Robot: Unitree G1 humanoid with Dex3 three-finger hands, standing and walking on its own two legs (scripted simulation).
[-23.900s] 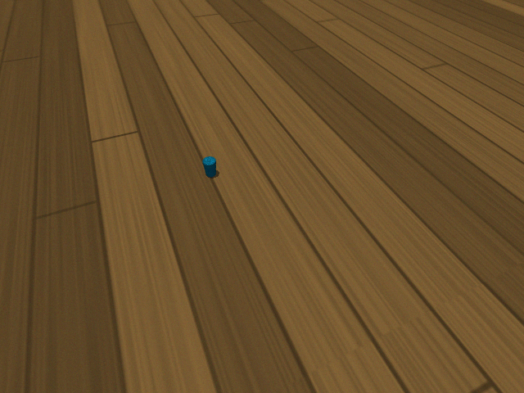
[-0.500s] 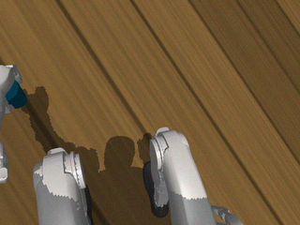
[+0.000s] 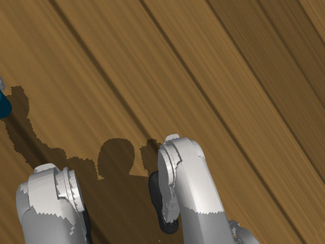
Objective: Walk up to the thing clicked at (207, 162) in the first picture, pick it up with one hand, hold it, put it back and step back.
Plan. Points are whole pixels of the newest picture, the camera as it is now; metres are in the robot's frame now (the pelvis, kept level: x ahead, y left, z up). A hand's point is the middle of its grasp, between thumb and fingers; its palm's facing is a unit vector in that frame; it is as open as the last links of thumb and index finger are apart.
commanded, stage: rest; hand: left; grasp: from above
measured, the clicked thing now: out of the picture +0.48 +0.31 -0.23
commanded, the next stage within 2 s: open in 0.70 s
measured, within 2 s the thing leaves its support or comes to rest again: rests again in 0.30 s
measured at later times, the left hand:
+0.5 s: hand out of the picture +0.47 +0.30 -0.23, palm faces -0.46 -0.10 -0.88, open 9.6 cm
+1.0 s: hand out of the picture +0.47 +0.30 -0.23, palm faces -0.46 -0.10 -0.88, open 10.0 cm
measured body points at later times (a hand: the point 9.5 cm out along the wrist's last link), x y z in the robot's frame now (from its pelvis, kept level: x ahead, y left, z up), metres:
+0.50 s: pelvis +0.00 +0.00 -0.01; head +0.28 +0.09 +0.33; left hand +0.49 +0.30 -0.18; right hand +0.04 -0.27 -0.09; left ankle +0.07 +0.13 -0.28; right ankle +0.10 -0.13 -0.28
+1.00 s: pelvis +0.00 +0.00 -0.01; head +0.27 +0.09 +0.33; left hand +0.49 +0.30 -0.18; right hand +0.03 -0.26 -0.08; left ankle +0.07 +0.13 -0.28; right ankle +0.10 -0.13 -0.28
